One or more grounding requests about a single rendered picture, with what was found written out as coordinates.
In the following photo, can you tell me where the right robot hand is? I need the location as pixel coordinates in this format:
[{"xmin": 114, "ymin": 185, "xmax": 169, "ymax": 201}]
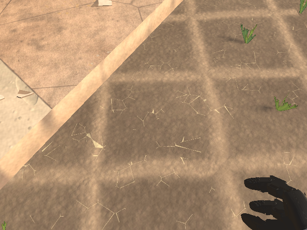
[{"xmin": 241, "ymin": 175, "xmax": 307, "ymax": 230}]

